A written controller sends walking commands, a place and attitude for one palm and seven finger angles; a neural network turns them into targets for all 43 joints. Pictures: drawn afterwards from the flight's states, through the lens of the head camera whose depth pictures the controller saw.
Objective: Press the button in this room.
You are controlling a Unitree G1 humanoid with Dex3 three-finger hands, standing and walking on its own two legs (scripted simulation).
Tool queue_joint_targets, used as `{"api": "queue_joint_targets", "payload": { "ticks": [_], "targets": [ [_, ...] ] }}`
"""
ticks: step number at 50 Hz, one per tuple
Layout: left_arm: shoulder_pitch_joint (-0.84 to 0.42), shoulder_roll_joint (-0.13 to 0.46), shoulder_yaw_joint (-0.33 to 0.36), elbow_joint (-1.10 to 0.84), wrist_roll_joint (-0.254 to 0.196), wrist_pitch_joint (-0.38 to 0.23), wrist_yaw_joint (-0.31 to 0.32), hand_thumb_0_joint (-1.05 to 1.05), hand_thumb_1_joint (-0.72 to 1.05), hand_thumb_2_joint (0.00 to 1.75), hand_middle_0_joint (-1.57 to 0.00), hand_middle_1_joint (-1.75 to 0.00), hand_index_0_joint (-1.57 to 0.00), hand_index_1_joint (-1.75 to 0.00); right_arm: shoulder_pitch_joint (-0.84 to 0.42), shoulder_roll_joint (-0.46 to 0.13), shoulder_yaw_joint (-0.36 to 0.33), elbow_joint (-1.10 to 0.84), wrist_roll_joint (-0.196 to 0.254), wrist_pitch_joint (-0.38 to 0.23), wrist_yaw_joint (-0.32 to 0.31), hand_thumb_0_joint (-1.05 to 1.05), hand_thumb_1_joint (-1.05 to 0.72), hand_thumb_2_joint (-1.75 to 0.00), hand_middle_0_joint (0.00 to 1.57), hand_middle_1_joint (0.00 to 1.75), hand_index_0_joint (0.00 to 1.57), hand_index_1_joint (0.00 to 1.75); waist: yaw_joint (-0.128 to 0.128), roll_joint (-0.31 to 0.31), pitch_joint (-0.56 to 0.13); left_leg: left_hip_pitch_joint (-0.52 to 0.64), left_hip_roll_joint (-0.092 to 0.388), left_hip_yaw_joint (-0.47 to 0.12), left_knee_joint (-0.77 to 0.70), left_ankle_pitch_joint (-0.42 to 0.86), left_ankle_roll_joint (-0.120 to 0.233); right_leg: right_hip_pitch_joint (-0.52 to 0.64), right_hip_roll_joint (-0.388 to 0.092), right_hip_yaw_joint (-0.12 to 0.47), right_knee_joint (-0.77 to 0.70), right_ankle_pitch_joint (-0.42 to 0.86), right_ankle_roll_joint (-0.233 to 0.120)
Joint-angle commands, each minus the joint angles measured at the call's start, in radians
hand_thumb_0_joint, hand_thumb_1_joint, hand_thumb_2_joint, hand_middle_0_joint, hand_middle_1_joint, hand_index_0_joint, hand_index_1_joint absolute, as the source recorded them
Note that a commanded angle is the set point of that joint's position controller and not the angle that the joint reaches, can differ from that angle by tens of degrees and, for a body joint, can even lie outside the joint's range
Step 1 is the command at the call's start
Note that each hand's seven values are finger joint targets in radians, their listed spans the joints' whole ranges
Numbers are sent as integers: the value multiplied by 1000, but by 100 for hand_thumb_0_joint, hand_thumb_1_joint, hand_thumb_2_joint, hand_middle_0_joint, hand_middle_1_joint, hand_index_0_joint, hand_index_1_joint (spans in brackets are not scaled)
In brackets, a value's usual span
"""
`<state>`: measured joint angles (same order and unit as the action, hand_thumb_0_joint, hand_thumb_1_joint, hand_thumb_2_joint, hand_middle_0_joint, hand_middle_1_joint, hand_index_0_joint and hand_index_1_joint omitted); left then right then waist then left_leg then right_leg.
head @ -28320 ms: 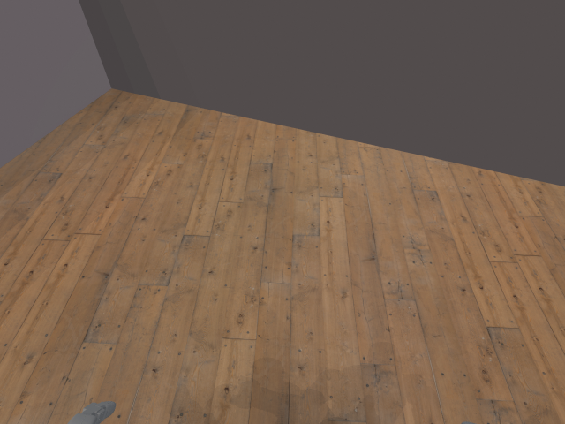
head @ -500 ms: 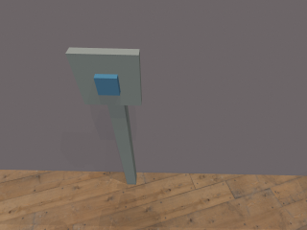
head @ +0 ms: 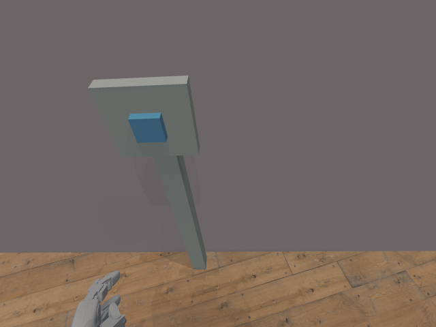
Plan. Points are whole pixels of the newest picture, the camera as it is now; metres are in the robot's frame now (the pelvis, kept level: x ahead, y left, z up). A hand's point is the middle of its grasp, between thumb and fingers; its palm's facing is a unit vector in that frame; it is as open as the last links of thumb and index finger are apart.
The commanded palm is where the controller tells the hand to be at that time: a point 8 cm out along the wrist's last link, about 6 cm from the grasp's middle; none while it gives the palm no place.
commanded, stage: raise the hand and make a fist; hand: left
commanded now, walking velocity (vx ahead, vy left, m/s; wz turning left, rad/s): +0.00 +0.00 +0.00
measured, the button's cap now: (149, 127) +0.47 +0.17 +0.13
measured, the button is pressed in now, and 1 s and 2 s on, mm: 0 0 0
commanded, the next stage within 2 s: aim a knuckle at the button in 1.82 s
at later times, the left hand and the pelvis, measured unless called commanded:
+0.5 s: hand (126, 304) +0.16 +0.16 +0.03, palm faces +0.00 -1.00 -0.06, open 3.7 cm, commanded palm +0.13 +0.23 +0.02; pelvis -0.04 -0.01 -0.06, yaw +0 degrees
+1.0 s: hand (102, 273) +0.20 +0.20 +0.06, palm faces +0.02 -1.00 -0.07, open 3.1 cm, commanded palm +0.17 +0.26 +0.08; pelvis -0.02 +0.02 -0.02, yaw -2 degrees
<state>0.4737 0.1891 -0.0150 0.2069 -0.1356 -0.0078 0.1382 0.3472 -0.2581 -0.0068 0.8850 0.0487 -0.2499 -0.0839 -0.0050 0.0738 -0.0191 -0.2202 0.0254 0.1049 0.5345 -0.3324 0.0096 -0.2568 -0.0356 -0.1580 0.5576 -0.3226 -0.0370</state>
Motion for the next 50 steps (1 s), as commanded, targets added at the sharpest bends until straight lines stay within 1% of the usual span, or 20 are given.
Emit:
{"api": "queue_joint_targets", "payload": {
  "ticks": [1,3,4,6,7,9,13,14,18,19,21,25,29,32,34,37,39,44,47,50],
  "targets": [
    [-22,-88,-31,-151,-8,-217,-90,0,90,90,-47,-60,-47,-60,-135,-118,-59,-273,-30,-110,2,0,-90,-90,20,30,20,30,-24,-408,34,-194,-25,-109,76,130,21,-230,1,93,-31,9,41],
    [196,-74,55,-70,-51,-338,-184,0,90,90,-53,-66,-53,-66,-184,-115,-71,-316,-34,-100,31,0,-90,-90,20,30,20,30,50,-447,3,-338,-33,-103,134,101,-4,-198,-5,120,47,51,42],
    [297,-33,132,-49,-68,-396,-242,0,90,90,-56,-69,-56,-69,-192,-112,-82,-337,-31,-85,55,0,-90,-90,20,30,20,30,98,-377,-54,-364,-44,-92,161,136,-19,-136,-13,137,100,159,31],
    [259,36,219,-101,-105,-523,-356,0,90,90,-61,-75,-61,-75,-234,-120,-88,-394,-37,-55,88,0,-90,-90,20,30,20,30,101,-207,-134,-413,-59,-70,238,169,-37,-101,-34,157,198,337,18],
    [264,72,258,-118,-91,-541,-365,0,90,90,-64,-78,-64,-78,-242,-111,-91,-428,-37,-35,92,0,-90,-90,20,30,20,30,114,-158,-170,-425,-64,-48,256,179,-29,-82,-39,168,221,370,15],
    [208,105,246,-270,-60,-532,-346,0,90,90,-69,-84,-69,-84,-277,-98,-86,-492,-36,9,97,0,-90,-90,20,30,20,30,124,-30,-182,-444,-75,-36,272,128,-15,-105,-42,212,210,244,6],
    [22,69,202,-548,-55,-545,-248,0,90,90,-81,-96,-81,-96,-223,-57,-78,-551,-36,38,80,0,-90,-90,20,30,20,30,50,26,-289,-379,-53,-49,314,171,10,-148,-15,213,236,278,16],
    [-54,70,189,-612,-62,-570,-235,0,90,90,-83,-99,-83,-99,-197,-62,-72,-544,-42,40,73,0,-90,-90,20,30,20,30,11,-27,-281,-386,-42,-73,333,159,15,-191,-4,212,240,270,25],
    [-195,23,84,-623,-79,-667,-287,0,90,90,-94,-111,-94,-111,-172,-73,-46,-497,-35,-1,45,0,-90,-90,20,30,20,30,-75,-46,-208,-412,-21,-110,393,65,21,-335,7,211,212,55,23],
    [-235,21,50,-606,-88,-665,-325,0,90,90,-97,-114,-97,-114,-180,-86,-36,-492,-31,-11,41,0,-90,-90,20,30,20,30,-100,-74,-179,-423,-14,-123,405,46,28,-362,11,216,204,21,25],
    [-205,58,60,-531,-99,-621,-394,0,90,90,-102,-120,-102,-120,-168,-102,-36,-481,-21,-30,26,0,-90,-90,20,30,20,30,-90,-104,-204,-432,-15,-124,391,4,27,-332,9,221,176,-52,28],
    [-36,147,179,-381,-121,-384,-457,0,90,90,-113,-132,-113,-132,-196,-104,-28,-510,8,-19,13,0,-90,-90,20,30,20,30,3,-104,-247,-442,-32,-115,315,10,23,-181,-15,239,108,-91,37],
    [4,144,285,-489,-168,-236,-357,0,90,90,-124,-144,-124,-144,-273,-57,-16,-541,7,2,4,0,-90,-90,20,30,20,30,77,-145,-256,-390,-30,-121,224,62,16,-80,-13,183,107,-30,38],
    [8,112,294,-611,-159,-272,-247,0,90,90,-130,-150,-130,-150,-226,-39,-14,-521,-5,-12,18,0,-90,-90,20,30,20,30,78,-50,-230,-324,-18,-120,174,137,7,-89,12,117,140,95,21],
    [-14,117,266,-644,-124,-320,-215,0,90,90,-130,-150,-130,-150,-203,-51,-17,-509,-17,-28,28,0,-90,-90,20,30,20,30,60,-58,-208,-309,-12,-120,166,158,9,-118,25,94,155,116,18],
    [-57,80,170,-618,-88,-373,-233,0,90,90,-130,-150,-130,-150,-166,-80,-16,-492,-22,-55,40,0,-90,-90,20,30,20,30,5,-31,-141,-293,-11,-120,162,93,10,-203,30,86,143,44,19],
    [-103,64,116,-587,-88,-372,-277,0,90,90,-130,-150,-130,-150,-164,-101,-15,-489,-15,-69,35,0,-90,-90,20,30,20,30,-24,-89,-91,-301,-8,-132,158,38,14,-229,31,92,117,-17,21],
    [-112,181,234,-599,-104,-311,-317,0,90,90,-130,-150,-130,-150,-157,-117,-18,-483,-4,-91,16,0,-90,-90,20,30,20,30,18,-50,-185,-241,-16,-136,121,49,13,-142,25,100,86,-9,18],
    [-142,179,283,-645,-121,-278,-287,0,90,90,-130,-150,-130,-150,-171,-98,-9,-486,-3,-90,13,0,-90,-90,20,30,20,30,43,-8,-194,-191,-15,-136,86,128,6,-89,28,81,84,89,12],
    [-172,160,281,-657,-131,-259,-269,0,90,90,-130,-150,-130,-150,-172,-92,0,-477,-4,-92,18,0,-90,-90,20,30,20,30,39,-18,-178,-144,-8,-139,71,222,0,-64,35,68,78,187,11]
  ]
}}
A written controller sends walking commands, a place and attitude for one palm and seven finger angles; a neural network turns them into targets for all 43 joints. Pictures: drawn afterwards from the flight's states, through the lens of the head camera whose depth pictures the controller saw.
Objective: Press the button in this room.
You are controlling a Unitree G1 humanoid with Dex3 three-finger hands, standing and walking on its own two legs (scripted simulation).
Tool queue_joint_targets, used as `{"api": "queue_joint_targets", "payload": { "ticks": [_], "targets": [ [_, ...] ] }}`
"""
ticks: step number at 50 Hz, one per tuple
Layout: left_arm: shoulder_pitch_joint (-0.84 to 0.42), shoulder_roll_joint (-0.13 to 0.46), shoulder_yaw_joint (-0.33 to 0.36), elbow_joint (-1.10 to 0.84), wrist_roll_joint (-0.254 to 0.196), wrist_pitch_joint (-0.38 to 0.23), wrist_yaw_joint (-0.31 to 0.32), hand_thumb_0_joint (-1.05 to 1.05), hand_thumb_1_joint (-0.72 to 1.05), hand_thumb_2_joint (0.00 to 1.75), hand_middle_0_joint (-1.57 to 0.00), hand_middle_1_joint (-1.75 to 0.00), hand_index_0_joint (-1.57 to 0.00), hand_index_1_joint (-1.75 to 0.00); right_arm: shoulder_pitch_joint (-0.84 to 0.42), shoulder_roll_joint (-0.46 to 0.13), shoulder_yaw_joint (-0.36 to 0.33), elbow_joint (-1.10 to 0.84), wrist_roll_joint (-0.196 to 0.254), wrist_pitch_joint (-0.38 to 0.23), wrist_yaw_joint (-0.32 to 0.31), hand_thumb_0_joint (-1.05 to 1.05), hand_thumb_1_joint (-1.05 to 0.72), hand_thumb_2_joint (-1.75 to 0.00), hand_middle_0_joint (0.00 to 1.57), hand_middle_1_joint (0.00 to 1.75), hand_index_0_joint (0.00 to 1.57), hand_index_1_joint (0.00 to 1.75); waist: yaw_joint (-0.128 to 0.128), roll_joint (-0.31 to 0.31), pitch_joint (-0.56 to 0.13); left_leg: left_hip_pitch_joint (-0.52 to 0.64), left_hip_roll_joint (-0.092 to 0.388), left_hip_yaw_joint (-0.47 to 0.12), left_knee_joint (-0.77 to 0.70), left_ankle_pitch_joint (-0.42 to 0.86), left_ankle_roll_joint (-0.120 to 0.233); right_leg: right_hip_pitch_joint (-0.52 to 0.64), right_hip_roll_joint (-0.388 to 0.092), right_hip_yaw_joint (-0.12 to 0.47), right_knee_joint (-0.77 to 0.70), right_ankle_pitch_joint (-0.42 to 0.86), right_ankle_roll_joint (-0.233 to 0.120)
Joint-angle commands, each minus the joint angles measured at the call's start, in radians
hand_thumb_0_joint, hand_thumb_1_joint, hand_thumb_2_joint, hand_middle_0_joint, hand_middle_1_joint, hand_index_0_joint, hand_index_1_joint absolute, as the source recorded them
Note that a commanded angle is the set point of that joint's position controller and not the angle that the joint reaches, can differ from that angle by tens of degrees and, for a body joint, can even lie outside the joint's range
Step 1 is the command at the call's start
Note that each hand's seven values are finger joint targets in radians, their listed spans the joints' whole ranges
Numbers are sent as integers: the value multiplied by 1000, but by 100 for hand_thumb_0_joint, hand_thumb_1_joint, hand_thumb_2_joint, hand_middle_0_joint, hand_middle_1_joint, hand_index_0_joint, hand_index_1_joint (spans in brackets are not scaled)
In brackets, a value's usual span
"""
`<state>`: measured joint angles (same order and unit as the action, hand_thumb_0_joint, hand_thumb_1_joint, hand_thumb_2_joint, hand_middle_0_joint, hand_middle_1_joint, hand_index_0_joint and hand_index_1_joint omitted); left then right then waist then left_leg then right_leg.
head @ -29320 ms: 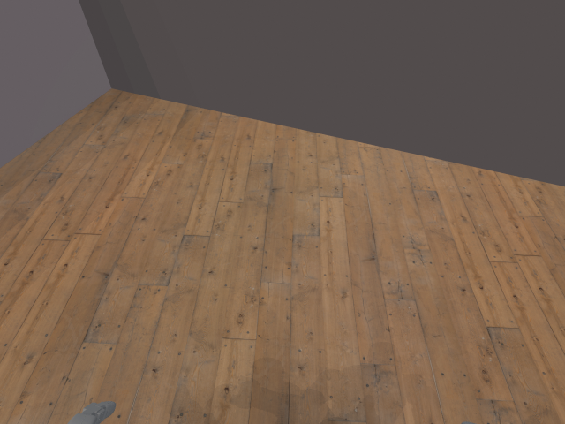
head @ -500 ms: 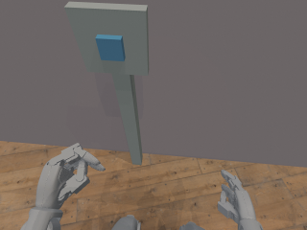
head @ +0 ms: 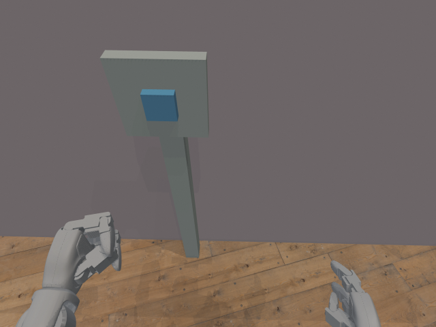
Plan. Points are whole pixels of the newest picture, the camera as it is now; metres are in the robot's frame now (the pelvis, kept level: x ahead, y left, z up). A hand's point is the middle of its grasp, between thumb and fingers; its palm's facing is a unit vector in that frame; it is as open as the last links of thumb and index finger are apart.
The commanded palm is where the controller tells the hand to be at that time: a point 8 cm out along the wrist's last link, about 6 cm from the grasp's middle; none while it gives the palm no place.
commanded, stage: raise the hand and make a fist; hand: left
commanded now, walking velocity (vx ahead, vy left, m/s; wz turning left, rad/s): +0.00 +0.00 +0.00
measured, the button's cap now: (160, 104) +0.49 +0.16 +0.15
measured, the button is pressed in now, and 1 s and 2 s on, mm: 0 0 0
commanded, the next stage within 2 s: aim a knuckle at the button in 0.82 s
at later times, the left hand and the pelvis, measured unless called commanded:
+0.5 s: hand (80, 202) +0.25 +0.22 +0.16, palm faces +0.10 -0.99 -0.07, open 3.1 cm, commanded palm +0.21 +0.26 +0.15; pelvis +0.01 +0.00 +0.02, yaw +1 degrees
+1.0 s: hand (99, 219) +0.24 +0.19 +0.14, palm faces +0.08 -0.99 -0.06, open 3.1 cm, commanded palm +0.21 +0.24 +0.15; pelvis +0.00 -0.02 +0.02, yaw +0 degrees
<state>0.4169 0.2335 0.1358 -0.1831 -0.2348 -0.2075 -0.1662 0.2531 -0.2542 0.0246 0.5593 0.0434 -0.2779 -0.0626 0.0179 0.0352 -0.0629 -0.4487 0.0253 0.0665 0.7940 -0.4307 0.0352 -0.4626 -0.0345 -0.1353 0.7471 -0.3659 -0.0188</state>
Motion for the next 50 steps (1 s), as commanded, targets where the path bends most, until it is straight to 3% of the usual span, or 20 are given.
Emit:
{"api": "queue_joint_targets", "payload": {
  "ticks": [1,5,9,11,14,17,21,23,24,27,29,33,34,37,39,40,42,44,45,50],
  "targets": [
    [-126,115,131,-271,-33,-52,33,0,90,90,-130,-150,-130,-150,-74,-96,-31,-147,-1,-65,0,0,-90,-90,20,30,20,30,16,48,-136,100,-8,-97,-192,343,-30,146,34,42,-114,252,-7],
    [-178,94,82,-204,-30,11,-21,0,90,90,-130,-150,-130,-150,-80,-112,-21,-133,1,-62,1,0,-90,-90,20,30,20,30,-2,14,-68,117,-6,-100,-213,363,-28,152,36,42,-148,289,-5],
    [-221,146,129,-193,-34,90,-66,0,90,90,-130,-150,-130,-150,-85,-118,-15,-130,3,-54,-9,0,-90,-90,20,30,20,30,13,-9,-98,153,-9,-99,-236,394,-26,211,38,43,-176,326,-5],
    [-256,187,187,-227,-44,109,-67,0,90,90,-130,-150,-130,-150,-90,-111,-14,-133,2,-52,-12,0,-90,-90,20,30,20,30,25,3,-146,191,-11,-96,-248,433,-27,245,34,43,-184,365,-4],
    [-305,204,225,-232,-61,115,-58,0,90,90,-130,-150,-130,-150,-106,-105,-5,-120,-2,-48,-13,0,-90,-90,20,30,20,30,30,-17,-130,207,-9,-101,-265,456,-32,261,40,40,-202,376,-6],
    [-372,194,221,-230,-67,109,-57,0,90,90,-130,-150,-130,-150,-114,-102,-2,-105,2,-54,-12,0,-90,-90,20,30,20,30,25,43,-125,246,-10,-99,-280,476,-37,261,38,41,-218,385,-7],
    [-425,197,204,-179,-64,146,-84,0,90,90,-130,-150,-130,-150,-125,-111,0,-93,8,-57,-17,0,-90,-90,20,30,20,30,24,65,-106,264,-10,-96,-302,451,-34,272,34,45,-244,369,-8],
    [-373,169,185,-127,-67,180,-107,0,90,90,-130,-150,-130,-150,-127,-114,0,-94,9,-56,-20,0,-90,-90,20,30,20,30,27,25,-91,254,-12,-96,-312,437,-32,280,33,40,-251,366,-7],
    [-334,161,190,-80,-74,202,-117,0,90,90,-130,-150,-130,-150,-131,-117,0,-95,11,-51,-20,0,-90,-90,20,30,20,30,31,-30,-64,232,-12,-93,-313,418,-26,282,35,43,-261,362,-7],
    [-328,181,216,-107,-83,227,-124,0,90,90,-130,-150,-130,-150,-149,-118,-2,-105,14,-39,-22,0,-90,-90,20,30,20,30,36,-60,-64,217,-18,-85,-322,373,-20,288,29,48,-272,329,-1],
    [-352,216,247,-162,-78,218,-105,0,90,90,-130,-150,-130,-150,-157,-117,-2,-112,6,-35,-20,0,-90,-90,20,30,20,30,45,-46,-87,228,-18,-85,-325,376,-19,306,30,56,-273,316,-3],
    [-401,212,242,-260,-51,148,-43,0,90,90,-130,-150,-130,-150,-143,-94,-2,-115,1,-47,-12,0,-90,-90,20,30,20,30,41,79,-114,279,-20,-81,-336,387,-28,295,31,58,-277,300,-7],
    [-405,217,240,-256,-47,134,-33,0,90,90,-130,-150,-130,-150,-136,-99,0,-107,-3,-49,-10,0,-90,-90,20,30,20,30,35,41,-101,267,-17,-81,-334,372,-25,292,35,62,-283,287,-5],
    [-406,180,203,-211,-42,110,-32,0,90,90,-130,-150,-130,-150,-133,-99,-1,-94,2,-60,-13,0,-90,-90,20,30,20,30,22,52,-64,259,-20,-79,-339,330,-22,276,32,66,-295,260,-4],
    [-385,172,188,-145,-43,122,-51,0,90,90,-130,-150,-130,-150,-133,-108,-3,-84,4,-61,-18,0,-90,-90,20,30,20,30,18,-19,-35,241,-18,-77,-338,308,-15,274,33,71,-308,245,-1],
    [-393,177,190,-136,-48,130,-64,0,90,90,-130,-150,-130,-150,-138,-111,-4,-85,7,-61,-22,0,-90,-90,20,30,20,30,18,-14,-30,234,-20,-74,-339,295,-13,272,28,76,-313,240,2],
    [-386,185,194,-118,-52,153,-85,0,90,90,-130,-150,-130,-150,-144,-111,-2,-87,9,-59,-29,0,-90,-90,20,30,20,30,23,2,-44,233,-25,-71,-337,294,-12,287,22,83,-315,242,2],
    [-372,198,210,-101,-63,171,-93,0,90,90,-130,-150,-130,-150,-151,-113,-1,-90,8,-59,-32,0,-90,-90,20,30,20,30,30,-51,-36,210,-25,-71,-332,279,-9,294,19,99,-328,213,6],
    [-381,194,207,-117,-65,174,-97,0,90,90,-130,-150,-130,-150,-158,-110,-1,-94,11,-58,-32,0,-90,-90,20,30,20,30,29,-34,-44,213,-27,-66,-331,273,-8,293,16,104,-332,199,9],
    [-491,216,235,-125,-68,128,-66,0,90,90,-130,-150,-130,-150,-152,-104,-2,-78,6,-70,-32,0,-90,-90,20,30,20,30,20,-40,-70,220,-27,-65,-319,292,-9,297,15,116,-325,218,16]
  ]
}}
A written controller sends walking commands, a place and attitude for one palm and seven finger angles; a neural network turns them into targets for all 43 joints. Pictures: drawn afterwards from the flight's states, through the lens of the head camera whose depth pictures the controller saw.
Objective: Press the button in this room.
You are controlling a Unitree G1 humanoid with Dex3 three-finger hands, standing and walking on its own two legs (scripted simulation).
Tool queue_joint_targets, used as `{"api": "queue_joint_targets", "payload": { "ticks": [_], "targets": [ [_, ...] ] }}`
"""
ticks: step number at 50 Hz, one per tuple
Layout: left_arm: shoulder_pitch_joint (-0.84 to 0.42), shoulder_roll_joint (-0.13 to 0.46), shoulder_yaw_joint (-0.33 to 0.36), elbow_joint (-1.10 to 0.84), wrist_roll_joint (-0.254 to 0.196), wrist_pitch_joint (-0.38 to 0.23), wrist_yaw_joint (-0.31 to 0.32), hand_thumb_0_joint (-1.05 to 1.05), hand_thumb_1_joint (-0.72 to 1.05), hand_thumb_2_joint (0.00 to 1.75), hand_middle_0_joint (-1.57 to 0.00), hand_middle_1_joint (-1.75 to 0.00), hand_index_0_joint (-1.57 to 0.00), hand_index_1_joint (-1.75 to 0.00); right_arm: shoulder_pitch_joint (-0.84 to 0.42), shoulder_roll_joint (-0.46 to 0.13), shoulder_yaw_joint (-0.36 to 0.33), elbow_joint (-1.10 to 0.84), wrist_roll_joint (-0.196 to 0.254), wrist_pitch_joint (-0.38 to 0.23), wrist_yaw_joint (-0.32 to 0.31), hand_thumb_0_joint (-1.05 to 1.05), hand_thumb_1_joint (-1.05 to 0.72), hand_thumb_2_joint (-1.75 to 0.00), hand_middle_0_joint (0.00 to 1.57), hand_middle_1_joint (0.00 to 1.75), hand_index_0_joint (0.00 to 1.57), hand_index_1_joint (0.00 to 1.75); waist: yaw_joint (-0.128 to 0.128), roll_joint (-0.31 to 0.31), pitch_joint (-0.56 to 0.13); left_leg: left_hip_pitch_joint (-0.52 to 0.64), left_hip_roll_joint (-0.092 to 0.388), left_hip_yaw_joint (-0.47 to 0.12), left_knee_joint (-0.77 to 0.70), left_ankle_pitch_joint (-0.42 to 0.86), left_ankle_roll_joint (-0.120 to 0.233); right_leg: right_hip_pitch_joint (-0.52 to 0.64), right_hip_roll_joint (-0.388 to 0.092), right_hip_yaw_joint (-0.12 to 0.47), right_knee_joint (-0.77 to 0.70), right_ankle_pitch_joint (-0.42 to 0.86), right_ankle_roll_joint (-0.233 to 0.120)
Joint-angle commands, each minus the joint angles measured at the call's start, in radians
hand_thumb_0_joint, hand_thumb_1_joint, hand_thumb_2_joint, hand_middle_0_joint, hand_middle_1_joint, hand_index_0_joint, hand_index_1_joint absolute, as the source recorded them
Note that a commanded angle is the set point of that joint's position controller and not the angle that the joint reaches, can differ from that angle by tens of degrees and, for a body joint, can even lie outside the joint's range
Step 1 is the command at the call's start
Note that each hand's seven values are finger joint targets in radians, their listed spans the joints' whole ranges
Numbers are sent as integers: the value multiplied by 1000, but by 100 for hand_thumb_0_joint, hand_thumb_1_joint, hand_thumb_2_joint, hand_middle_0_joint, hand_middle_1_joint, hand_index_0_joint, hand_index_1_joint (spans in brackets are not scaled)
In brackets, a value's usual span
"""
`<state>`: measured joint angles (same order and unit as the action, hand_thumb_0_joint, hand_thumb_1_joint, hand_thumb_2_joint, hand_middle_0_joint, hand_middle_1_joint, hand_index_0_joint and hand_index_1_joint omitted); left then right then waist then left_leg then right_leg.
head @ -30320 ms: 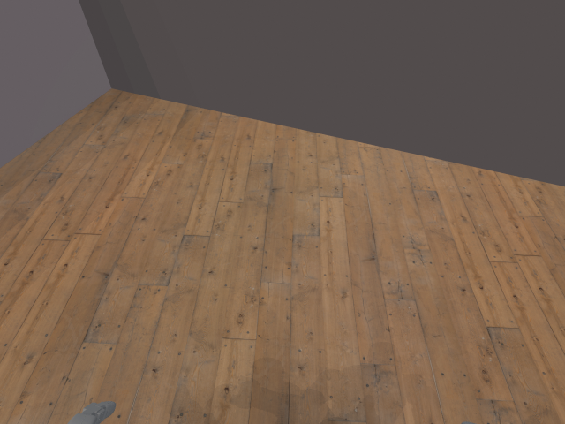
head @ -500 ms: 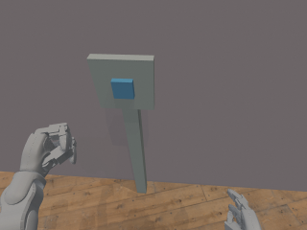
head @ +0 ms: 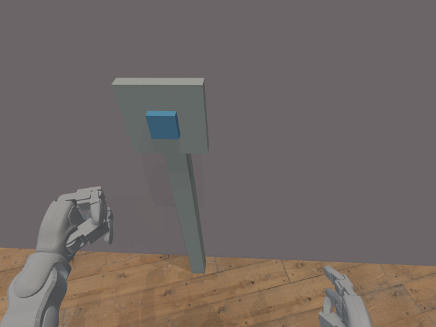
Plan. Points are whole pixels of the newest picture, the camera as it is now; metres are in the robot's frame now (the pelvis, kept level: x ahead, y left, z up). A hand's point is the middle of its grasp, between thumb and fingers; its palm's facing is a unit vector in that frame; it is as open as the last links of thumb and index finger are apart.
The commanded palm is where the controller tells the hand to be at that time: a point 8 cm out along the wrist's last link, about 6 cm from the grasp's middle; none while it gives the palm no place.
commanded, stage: aim a knuckle at the button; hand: left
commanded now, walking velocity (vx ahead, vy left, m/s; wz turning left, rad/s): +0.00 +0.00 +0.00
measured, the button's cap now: (163, 124) +0.49 +0.18 +0.13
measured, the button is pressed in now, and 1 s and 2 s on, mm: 0 0 0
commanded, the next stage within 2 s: none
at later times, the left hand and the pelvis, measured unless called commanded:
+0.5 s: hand (133, 191) +0.31 +0.19 +0.11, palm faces +0.08 -1.00 -0.03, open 3.1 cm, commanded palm +0.29 +0.24 +0.11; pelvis +0.00 +0.00 +0.00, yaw -1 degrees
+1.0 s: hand (161, 169) +0.38 +0.16 +0.10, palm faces +0.05 -1.00 -0.01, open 3.1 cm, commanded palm +0.36 +0.21 +0.10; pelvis +0.00 +0.01 +0.00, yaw -1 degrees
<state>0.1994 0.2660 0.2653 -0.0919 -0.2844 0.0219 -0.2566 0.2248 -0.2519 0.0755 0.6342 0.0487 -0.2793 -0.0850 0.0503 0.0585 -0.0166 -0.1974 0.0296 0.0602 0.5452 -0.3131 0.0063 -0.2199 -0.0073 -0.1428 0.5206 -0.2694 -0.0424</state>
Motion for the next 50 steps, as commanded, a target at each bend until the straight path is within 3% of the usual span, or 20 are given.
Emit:
{"api": "queue_joint_targets", "payload": {
  "ticks": [1,3,4,7,9,14,19,22,24,26,28,32,34,36,38,39,43,44,46,50],
  "targets": [
    [-283,176,99,-195,-15,-111,30,0,90,90,-130,-150,-130,-150,-120,-104,-52,-148,1,-70,-10,0,-90,-90,20,30,20,30,-14,-42,-107,-31,-33,-58,-71,161,19,42,-13,124,-101,103,39],
    [-333,168,81,-158,-8,-127,34,0,90,90,-130,-150,-130,-150,-118,-105,-51,-137,3,-73,-12,0,-90,-90,20,30,20,30,-25,-18,-92,-31,-33,-57,-69,140,18,22,-16,127,-103,80,37],
    [-353,173,74,-129,-2,-128,35,0,90,90,-130,-150,-130,-150,-117,-109,-51,-131,3,-71,-13,0,-90,-90,20,30,20,30,-29,-44,-80,-48,-31,-57,-64,131,18,19,-16,138,-107,60,37],
    [-373,146,33,-102,10,-133,25,0,90,90,-130,-150,-130,-150,-118,-106,-54,-138,7,-75,-14,0,-90,-90,20,30,20,30,-29,1,-113,-35,-36,-50,-63,134,19,28,-22,138,-99,77,37],
    [-408,121,-6,-74,16,-129,23,0,90,90,-130,-150,-130,-150,-117,-109,-52,-138,7,-77,-14,0,-90,-90,20,30,20,30,-36,-33,-112,-36,-32,-57,-63,139,20,18,-17,130,-89,94,35],
    [-447,185,64,-1,18,-126,53,0,90,90,-130,-150,-130,-150,-107,-116,-57,-134,1,-62,-13,0,-90,-90,20,30,20,30,-16,-103,-149,-71,-34,-55,-61,156,19,56,-22,141,-79,119,40],
    [-473,172,73,10,39,-142,97,0,90,90,-130,-150,-130,-150,-103,-106,-61,-141,-5,-42,3,0,-90,-90,20,30,20,30,-3,-51,-204,-48,-34,-42,-64,234,14,87,-20,125,-45,245,34],
    [-530,138,32,35,49,-150,105,0,90,90,-130,-150,-130,-150,-94,-106,-62,-136,-3,-32,7,0,-90,-90,20,30,20,30,-21,-14,-186,-39,-34,-37,-63,231,12,59,-18,120,-42,254,30],
    [-574,120,0,77,56,-153,104,0,90,90,-130,-150,-130,-150,-85,-112,-64,-129,-1,-24,6,0,-90,-90,20,30,20,30,-40,-70,-162,-49,-29,-41,-61,221,16,38,-13,118,-47,238,32],
    [-623,107,-20,87,58,-159,101,0,90,90,-130,-150,-130,-150,-75,-115,-69,-128,1,-19,5,0,-90,-90,20,30,20,30,-48,-75,-176,-42,-30,-44,-60,212,17,27,-11,115,-42,229,31],
    [-634,103,-24,85,62,-167,103,0,90,90,-130,-150,-130,-150,-67,-113,-73,-129,0,-16,5,0,-90,-90,20,30,20,30,-43,-40,-223,-17,-29,-46,-57,234,14,34,-10,108,-29,247,27],
    [-703,95,-37,129,73,-176,126,0,90,90,-130,-150,-130,-150,-55,-116,-74,-118,-3,0,8,0,-90,-90,20,30,20,30,-51,-67,-234,-20,-28,-50,-53,242,13,25,-9,106,-22,258,27],
    [-702,131,-1,175,79,-180,142,0,90,90,-130,-150,-130,-150,-51,-121,-74,-112,-7,13,10,0,-90,-90,20,30,20,30,-42,-97,-235,-44,-27,-51,-52,238,13,39,-9,110,-20,254,26],
    [-729,112,-14,177,88,-189,156,0,90,90,-130,-150,-130,-150,-54,-112,-72,-117,-7,23,14,0,-90,-90,20,30,20,30,-37,-55,-254,-33,-29,-49,-57,254,10,45,-11,109,-11,270,22],
    [-764,96,-28,215,91,-193,167,0,90,90,-130,-150,-130,-150,-51,-110,-73,-111,-4,33,17,0,-90,-90,20,30,20,30,-45,-40,-233,-32,-27,-45,-52,259,9,24,-10,107,-12,278,21],
    [-774,107,-21,243,97,-194,175,0,90,90,-130,-150,-130,-150,-43,-115,-73,-106,-7,40,18,0,-90,-90,20,30,20,30,-48,-80,-226,-45,-23,-52,-51,262,10,23,-7,104,-10,275,20],
    [-858,78,-56,291,107,-206,184,0,90,90,-130,-150,-130,-150,-30,-115,-77,-103,-6,57,21,0,-90,-90,20,30,20,30,-61,-42,-244,-35,-25,-50,-44,250,9,0,-7,107,-6,266,18],
    [-871,88,-51,332,111,-209,187,0,90,90,-130,-150,-130,-150,-23,-119,-76,-96,-7,64,21,0,-90,-90,20,30,20,30,-69,-91,-232,-53,-22,-53,-41,241,12,-3,-5,106,-8,258,20],
    [-911,65,-71,339,112,-222,186,0,90,90,-130,-150,-130,-150,-15,-117,-80,-97,-6,72,23,0,-90,-90,20,30,20,30,-71,-53,-265,-34,-24,-50,-37,249,10,-8,-4,106,-1,265,18],
    [-997,81,-63,389,119,-248,201,0,90,90,-130,-150,-130,-150,10,-121,-84,-85,-9,88,26,0,-90,-90,20,30,20,30,-79,-74,-300,-37,-23,-57,-25,274,9,-5,-2,106,12,289,18]
  ]
}}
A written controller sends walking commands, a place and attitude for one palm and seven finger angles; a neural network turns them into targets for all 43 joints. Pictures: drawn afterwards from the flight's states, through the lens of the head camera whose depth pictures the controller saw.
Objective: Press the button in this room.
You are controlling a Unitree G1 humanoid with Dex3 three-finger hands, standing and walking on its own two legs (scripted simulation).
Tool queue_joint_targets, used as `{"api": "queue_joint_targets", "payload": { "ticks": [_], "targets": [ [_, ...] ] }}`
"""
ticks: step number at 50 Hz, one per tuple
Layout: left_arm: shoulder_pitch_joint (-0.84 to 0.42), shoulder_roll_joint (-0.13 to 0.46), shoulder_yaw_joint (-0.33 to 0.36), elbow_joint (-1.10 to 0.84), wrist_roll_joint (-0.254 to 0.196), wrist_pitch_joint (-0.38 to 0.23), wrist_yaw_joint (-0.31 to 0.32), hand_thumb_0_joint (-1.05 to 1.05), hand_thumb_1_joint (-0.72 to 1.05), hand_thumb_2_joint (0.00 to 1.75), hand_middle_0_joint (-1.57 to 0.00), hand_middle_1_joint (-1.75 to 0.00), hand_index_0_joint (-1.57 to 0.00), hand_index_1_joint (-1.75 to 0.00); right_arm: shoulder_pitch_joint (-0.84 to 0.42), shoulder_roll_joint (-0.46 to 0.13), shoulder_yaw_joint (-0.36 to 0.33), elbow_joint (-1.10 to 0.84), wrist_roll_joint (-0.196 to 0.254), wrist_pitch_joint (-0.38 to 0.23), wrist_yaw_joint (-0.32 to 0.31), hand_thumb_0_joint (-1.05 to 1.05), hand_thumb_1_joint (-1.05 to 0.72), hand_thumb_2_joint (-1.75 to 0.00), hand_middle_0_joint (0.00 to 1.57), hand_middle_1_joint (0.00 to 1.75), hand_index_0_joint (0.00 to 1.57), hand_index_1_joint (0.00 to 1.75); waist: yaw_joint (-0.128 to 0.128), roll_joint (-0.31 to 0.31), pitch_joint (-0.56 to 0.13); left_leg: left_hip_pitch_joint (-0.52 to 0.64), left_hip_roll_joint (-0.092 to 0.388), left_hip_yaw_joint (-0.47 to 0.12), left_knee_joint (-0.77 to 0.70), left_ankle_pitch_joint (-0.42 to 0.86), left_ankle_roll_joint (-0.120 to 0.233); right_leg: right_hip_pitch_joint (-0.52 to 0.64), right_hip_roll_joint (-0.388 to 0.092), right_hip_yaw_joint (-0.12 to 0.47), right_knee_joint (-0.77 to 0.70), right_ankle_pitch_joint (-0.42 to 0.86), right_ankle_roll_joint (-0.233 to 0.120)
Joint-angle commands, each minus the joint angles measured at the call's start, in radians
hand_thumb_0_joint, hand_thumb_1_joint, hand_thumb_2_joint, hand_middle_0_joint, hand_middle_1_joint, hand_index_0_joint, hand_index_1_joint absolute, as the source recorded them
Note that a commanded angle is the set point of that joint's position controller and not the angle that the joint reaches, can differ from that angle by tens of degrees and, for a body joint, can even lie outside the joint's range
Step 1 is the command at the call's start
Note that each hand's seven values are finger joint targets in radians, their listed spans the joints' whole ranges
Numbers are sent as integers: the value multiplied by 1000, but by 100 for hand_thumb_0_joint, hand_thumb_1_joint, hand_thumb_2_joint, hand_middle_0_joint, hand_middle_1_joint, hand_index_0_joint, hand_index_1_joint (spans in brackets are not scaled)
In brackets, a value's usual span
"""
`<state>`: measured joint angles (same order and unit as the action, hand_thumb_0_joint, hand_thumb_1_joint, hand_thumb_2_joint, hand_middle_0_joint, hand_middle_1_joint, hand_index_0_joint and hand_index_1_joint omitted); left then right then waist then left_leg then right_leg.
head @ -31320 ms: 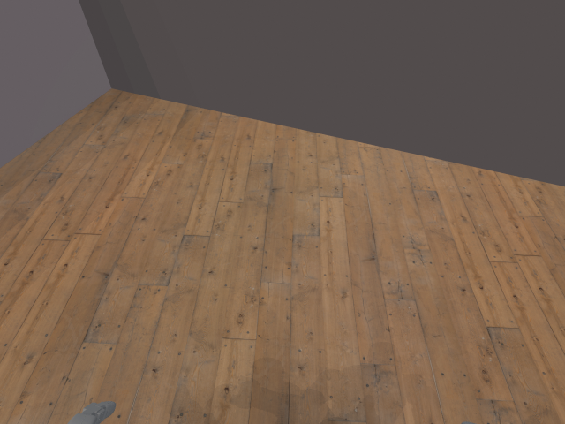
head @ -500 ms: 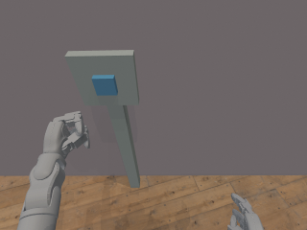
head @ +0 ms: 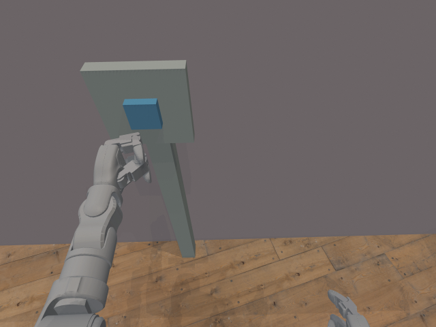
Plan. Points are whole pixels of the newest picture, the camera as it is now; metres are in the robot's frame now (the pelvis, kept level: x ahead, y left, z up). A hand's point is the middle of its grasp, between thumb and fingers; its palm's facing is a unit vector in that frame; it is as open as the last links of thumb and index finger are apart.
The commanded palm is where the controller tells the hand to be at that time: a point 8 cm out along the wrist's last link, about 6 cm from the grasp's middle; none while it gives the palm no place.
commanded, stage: aim a knuckle at the button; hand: left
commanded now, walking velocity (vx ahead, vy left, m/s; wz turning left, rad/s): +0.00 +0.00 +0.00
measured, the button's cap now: (144, 113) +0.49 +0.18 +0.13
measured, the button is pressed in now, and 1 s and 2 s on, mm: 0 0 0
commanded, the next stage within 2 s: press the button with the knuckle in 1.72 s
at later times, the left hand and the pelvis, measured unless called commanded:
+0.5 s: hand (153, 162) +0.39 +0.15 +0.09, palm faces +0.08 -1.00 -0.01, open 3.1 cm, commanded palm +0.36 +0.20 +0.10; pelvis +0.00 +0.00 +0.00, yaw -1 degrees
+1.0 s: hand (151, 162) +0.39 +0.15 +0.09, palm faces +0.09 -1.00 -0.01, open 3.1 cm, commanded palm +0.36 +0.20 +0.10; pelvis +0.00 +0.00 +0.00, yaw -1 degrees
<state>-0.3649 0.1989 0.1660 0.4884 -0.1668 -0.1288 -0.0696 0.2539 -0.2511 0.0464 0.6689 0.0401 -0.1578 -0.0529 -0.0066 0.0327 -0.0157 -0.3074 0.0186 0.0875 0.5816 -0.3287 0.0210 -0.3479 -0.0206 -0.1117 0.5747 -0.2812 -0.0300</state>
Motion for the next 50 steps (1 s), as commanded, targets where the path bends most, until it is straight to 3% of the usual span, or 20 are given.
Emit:
{"api": "queue_joint_targets", "payload": {
  "ticks": [1,3,6,7,9,11,13,14,15,18,20,23,25,30,39,41,44,47,49,50],
  "targets": [
    [-429,134,31,-188,5,-105,19,0,90,90,-130,-150,-130,-150,-15,-118,-57,-122,-3,-32,-3,0,-90,-90,20,30,20,30,-17,-35,-319,83,-12,-85,-59,316,-7,128,12,73,-33,322,4],
    [-469,108,9,-153,10,-114,32,0,90,90,-130,-150,-130,-150,-7,-116,-57,-112,-3,-25,2,0,-90,-90,20,30,20,30,-29,-5,-312,90,-12,-83,-49,324,-9,101,12,73,-31,326,4],
    [-498,157,56,-59,20,-126,55,0,90,90,-130,-150,-130,-150,14,-126,-62,-98,-5,-8,6,0,-90,-90,20,30,20,30,-32,-72,-277,36,-12,-83,-50,279,-4,93,15,73,-33,296,6],
    [-488,149,52,-35,24,-126,56,0,90,90,-130,-150,-130,-150,14,-125,-60,-103,-7,-3,8,0,-90,-90,20,30,20,30,-27,-53,-280,26,-15,-78,-52,266,-4,97,14,77,-32,290,5],
    [-452,206,105,-23,33,-139,62,0,90,90,-130,-150,-130,-150,21,-130,-65,-111,-12,9,10,0,-90,-90,20,30,20,30,-3,-80,-323,12,-16,-77,-51,294,-1,145,14,81,-21,324,3],
    [-423,176,92,-64,32,-154,61,0,90,90,-130,-150,-130,-150,20,-119,-65,-130,-13,13,18,0,-90,-90,20,30,20,30,10,-29,-370,42,-15,-68,-50,353,-4,171,12,82,-11,379,0],
    [-431,151,69,-100,28,-167,52,0,90,90,-130,-150,-130,-150,21,-116,-67,-133,-11,15,23,0,-90,-90,20,30,20,30,2,8,-375,65,-11,-60,-43,395,-6,166,13,84,-12,412,0],
    [-420,162,75,-111,25,-174,48,0,90,90,-130,-150,-130,-150,28,-119,-70,-134,-12,17,25,0,-90,-90,20,30,20,30,3,-35,-384,62,-6,-67,-41,417,-5,179,17,82,-10,424,0],
    [-388,172,89,-114,23,-176,45,0,90,90,-130,-150,-130,-150,24,-120,-73,-139,-10,19,26,0,-90,-90,20,30,20,30,10,-33,-371,57,-4,-61,-44,412,-4,179,18,84,-14,425,1],
    [-399,104,27,-144,13,-174,35,0,90,90,-130,-150,-130,-150,18,-117,-73,-142,-4,17,27,0,-90,-90,20,30,20,30,-14,-59,-324,57,-3,-59,-54,363,-1,149,21,77,-30,391,5],
    [-386,132,48,-120,9,-163,34,0,90,90,-130,-150,-130,-150,16,-126,-75,-137,-2,22,22,0,-90,-90,20,30,20,30,-19,-95,-285,31,-6,-54,-60,302,5,141,20,83,-45,355,9],
    [-438,114,21,-100,15,-145,37,0,90,90,-130,-150,-130,-150,5,-122,-68,-132,2,27,15,0,-90,-90,20,30,20,30,-33,-58,-233,19,-13,-59,-68,217,6,95,16,85,-61,268,9],
    [-500,133,24,-130,23,-153,44,0,90,90,-130,-150,-130,-150,0,-120,-66,-131,0,26,11,0,-90,-90,20,30,20,30,-34,-10,-256,33,-14,-62,-67,196,6,93,13,93,-62,237,5],
    [-517,168,57,-135,19,-186,55,0,90,90,-130,-150,-130,-150,-6,-114,-61,-129,-4,20,3,0,-90,-90,20,30,20,30,-21,-26,-334,49,-15,-68,-61,224,6,146,13,98,-48,271,5],
    [-403,112,30,31,10,-138,17,0,90,90,-130,-150,-130,-150,0,-124,-58,-139,1,33,13,0,-90,-90,20,30,20,30,-18,-86,-249,-5,-19,-62,-58,229,5,115,13,85,-50,296,4],
    [-432,139,49,21,7,-139,15,0,90,90,-130,-150,-130,-150,-2,-127,-59,-144,4,37,12,0,-90,-90,20,30,20,30,-21,-100,-243,-19,-20,-59,-55,201,6,107,11,90,-54,268,8],
    [-507,201,87,-60,10,-170,26,0,90,90,-130,-150,-130,-150,-4,-128,-61,-150,-2,39,7,0,-90,-90,20,30,20,30,-20,-81,-291,-12,-20,-60,-47,198,9,130,9,105,-48,260,9],
    [-597,194,62,-180,20,-218,37,0,90,90,-130,-150,-130,-150,-10,-112,-59,-149,-5,29,5,0,-90,-90,20,30,20,30,-27,31,-374,63,-17,-66,-43,253,5,143,12,104,-28,305,2],
    [-567,182,54,-214,21,-235,44,0,90,90,-130,-150,-130,-150,-4,-111,-63,-147,-10,19,8,0,-90,-90,20,30,20,30,-21,41,-413,96,-11,-72,-35,310,3,150,16,99,-18,343,1],
    [-521,176,58,-181,15,-229,42,0,90,90,-130,-150,-130,-150,1,-113,-63,-140,-9,18,8,0,-90,-90,20,30,20,30,-18,9,-403,88,-8,-77,-38,316,2,155,18,93,-17,348,0]
  ]
}}
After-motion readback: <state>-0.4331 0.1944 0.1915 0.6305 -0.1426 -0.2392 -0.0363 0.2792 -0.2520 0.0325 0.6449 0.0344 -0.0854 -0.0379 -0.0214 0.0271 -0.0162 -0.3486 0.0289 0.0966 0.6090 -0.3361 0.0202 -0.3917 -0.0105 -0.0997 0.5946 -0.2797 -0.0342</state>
